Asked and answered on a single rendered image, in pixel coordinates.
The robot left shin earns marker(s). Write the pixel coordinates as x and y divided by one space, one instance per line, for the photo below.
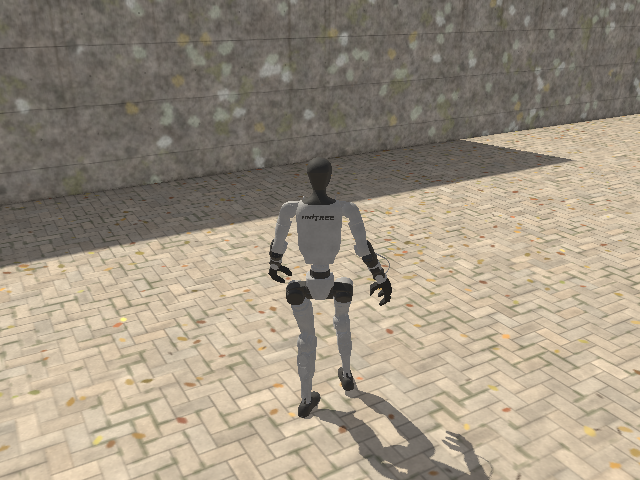
306 369

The robot left hand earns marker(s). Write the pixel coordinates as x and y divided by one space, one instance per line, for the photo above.
274 276

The robot right forearm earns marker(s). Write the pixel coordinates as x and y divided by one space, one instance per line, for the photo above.
374 265

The robot right hand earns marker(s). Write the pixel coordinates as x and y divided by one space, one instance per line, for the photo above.
386 291

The robot shin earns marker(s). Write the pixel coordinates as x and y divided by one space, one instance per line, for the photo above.
306 369
345 346

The robot right shin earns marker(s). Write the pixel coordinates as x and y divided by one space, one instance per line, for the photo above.
345 346

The left robot upper arm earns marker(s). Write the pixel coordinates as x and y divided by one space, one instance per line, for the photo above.
287 211

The right robot upper arm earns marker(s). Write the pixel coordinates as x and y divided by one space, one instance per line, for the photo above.
351 211

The robot left forearm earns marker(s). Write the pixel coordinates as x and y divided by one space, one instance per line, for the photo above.
275 258

